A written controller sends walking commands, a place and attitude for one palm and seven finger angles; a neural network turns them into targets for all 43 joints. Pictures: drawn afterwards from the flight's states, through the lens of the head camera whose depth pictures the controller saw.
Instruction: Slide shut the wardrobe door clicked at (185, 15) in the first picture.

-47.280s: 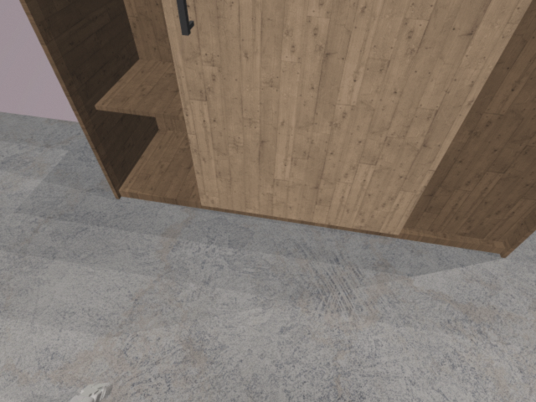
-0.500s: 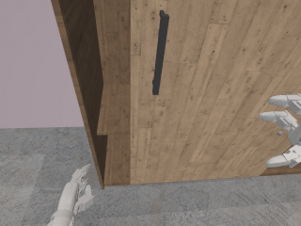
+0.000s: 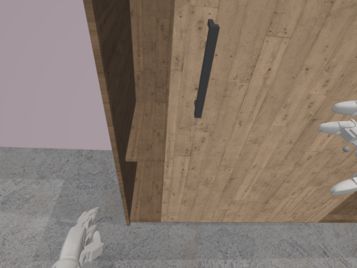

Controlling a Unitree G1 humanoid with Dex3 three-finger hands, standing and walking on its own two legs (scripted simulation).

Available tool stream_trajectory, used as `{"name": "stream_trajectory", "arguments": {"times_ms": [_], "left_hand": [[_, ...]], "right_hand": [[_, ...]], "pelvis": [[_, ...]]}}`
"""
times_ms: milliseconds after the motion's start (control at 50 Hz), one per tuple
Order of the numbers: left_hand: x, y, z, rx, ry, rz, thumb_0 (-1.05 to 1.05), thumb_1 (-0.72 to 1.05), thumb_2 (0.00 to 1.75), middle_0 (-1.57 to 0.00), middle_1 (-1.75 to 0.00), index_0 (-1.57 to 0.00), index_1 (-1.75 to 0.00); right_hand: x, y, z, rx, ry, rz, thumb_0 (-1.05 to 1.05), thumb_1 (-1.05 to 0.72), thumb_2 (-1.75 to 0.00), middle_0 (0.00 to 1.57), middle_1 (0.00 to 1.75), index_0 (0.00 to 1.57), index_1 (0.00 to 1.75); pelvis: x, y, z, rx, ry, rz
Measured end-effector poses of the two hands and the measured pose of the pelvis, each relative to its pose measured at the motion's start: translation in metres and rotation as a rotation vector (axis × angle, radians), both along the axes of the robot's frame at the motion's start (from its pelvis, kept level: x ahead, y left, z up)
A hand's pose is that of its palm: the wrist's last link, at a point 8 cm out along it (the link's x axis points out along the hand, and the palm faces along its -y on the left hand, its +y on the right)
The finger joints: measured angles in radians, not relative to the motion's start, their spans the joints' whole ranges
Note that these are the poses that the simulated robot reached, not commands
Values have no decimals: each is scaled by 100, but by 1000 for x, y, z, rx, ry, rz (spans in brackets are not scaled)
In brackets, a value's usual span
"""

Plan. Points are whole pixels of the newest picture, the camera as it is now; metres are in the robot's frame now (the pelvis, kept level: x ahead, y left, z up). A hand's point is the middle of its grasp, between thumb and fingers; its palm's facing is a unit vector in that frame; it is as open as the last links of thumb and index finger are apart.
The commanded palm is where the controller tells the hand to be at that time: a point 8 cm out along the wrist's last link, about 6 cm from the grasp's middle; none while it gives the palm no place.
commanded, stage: raise the hand with hooked fingers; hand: right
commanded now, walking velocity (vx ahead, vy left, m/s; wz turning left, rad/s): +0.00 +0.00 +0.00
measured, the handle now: (203, 73) +0.51 -0.04 +0.22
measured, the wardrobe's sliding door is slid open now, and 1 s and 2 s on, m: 0.17 0.17 0.17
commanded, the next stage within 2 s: move the hooked fingers beside the handle in 0.18 s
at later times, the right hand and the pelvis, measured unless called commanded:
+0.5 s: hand (351, 138) +0.29 -0.28 +0.24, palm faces +0.08 +0.99 -0.11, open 14.0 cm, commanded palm +0.26 -0.30 +0.24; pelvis +0.00 +0.00 +0.00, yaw -1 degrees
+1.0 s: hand (291, 125) +0.34 -0.19 +0.22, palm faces -0.04 +1.00 -0.08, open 14.0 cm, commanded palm +0.32 -0.24 +0.23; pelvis +0.01 +0.00 +0.00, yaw +0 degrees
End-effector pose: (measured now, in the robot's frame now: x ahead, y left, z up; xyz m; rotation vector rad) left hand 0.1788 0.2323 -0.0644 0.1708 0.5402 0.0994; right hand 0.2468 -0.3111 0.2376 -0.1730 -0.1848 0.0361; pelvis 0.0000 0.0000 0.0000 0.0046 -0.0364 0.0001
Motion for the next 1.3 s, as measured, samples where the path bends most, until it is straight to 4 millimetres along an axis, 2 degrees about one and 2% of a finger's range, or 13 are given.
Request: {"name": "stream_trajectory", "arguments": {"times_ms": [80, 160, 240, 320, 420, 520, 600, 700, 800, 900, 1060, 1160, 1300], "left_hand": [[5, -2, 3, -5, -19, -7, 1, 91, 90, -20, -30, -20, -30], [10, -5, 0, -15, -8, -20, 1, 91, 90, -20, -30, -20, -30], [13, -7, -5, -21, 7, -24, 1, 91, 90, -20, -30, -20, -30], [15, -12, -3, -23, -1, -25, 1, 91, 90, -20, -30, -20, -30], [19, -16, 1, -31, -24, -35, 1, 91, 90, -20, -30, -20, -30], [21, -17, -3, -32, -1, -44, 1, 91, 90, -20, -30, -20, -30], [19, -16, -7, -21, 24, -40, 1, 91, 90, -20, -30, -20, -30], [17, -16, -6, -19, 24, -24, 1, 91, 90, -20, -30, -20, -30], [14, -14, -6, -45, 32, 5, 1, 91, 90, -20, -30, -20, -30], [10, -4, -11, -47, 68, 25, 1, 91, 90, -20, -30, -20, -30], [16, 0, -11, -4, 78, 14, 1, 91, 90, -20, -30, -20, -30], [19, -3, -9, -27, 70, 14, 1, 91, 90, -20, -30, -20, -30], [12, 1, -13, -46, 97, 27, 1, 91, 90, -20, -30, -20, -30]], "right_hand": [[-2, -19, 17, 31, -66, -84, -2, 50, -30, 31, 120, 30, 120], [4, -34, 7, 34, 48, -159, -1, 50, -30, 31, 120, 30, 120], [8, -21, -13, 12, 149, -98, -1, 50, -30, 30, 120, 29, 120], [6, -4, -8, 0, 71, -12, -2, 50, -30, 31, 120, 30, 120], [5, -11, 13, 37, -49, -52, -2, 50, -30, 31, 120, 30, 120], [21, -17, -4, 67, 82, -103, -1, 50, -30, 31, 120, 30, 120], [36, 7, -23, 50, 153, -43, -1, 50, -30, 30, 120, 29, 120], [53, 42, -6, 61, 13, 50, -2, 50, -30, 31, 120, 30, 120], [71, 38, 10, 96, 2, -12, -2, 50, -30, 31, 120, 30, 120], [77, 31, -11, 91, 144, -72, -1, 50, -30, 31, 120, 30, 120], [73, 78, -7, 111, 13, 41, -2, 50, -30, 30, 120, 30, 120], [92, 87, 4, 119, 37, -1, -2, 50, -30, 31, 120, 30, 120], [106, 101, -11, 126, 137, -7, -1, 50, -30, 31, 120, 30, 120]], "pelvis": [[1, 2, 0, 2, -7, -5], [-2, 2, -1, 4, 0, -15], [-3, 0, 0, 3, 8, -15], [1, -1, 0, 0, 8, -8], [6, 0, -1, 1, 0, -10], [2, -1, -1, 1, 6, -25], [0, -2, -1, 1, 12, -27], [4, -2, 0, -3, 11, -14], [10, 0, 1, -9, 15, 4], [11, 0, 0, -10, 22, 4], [11, 2, 0, -11, 7, -7], [10, 5, 0, -13, 4, -4], [10, 8, 1, -16, 8, 2]]}}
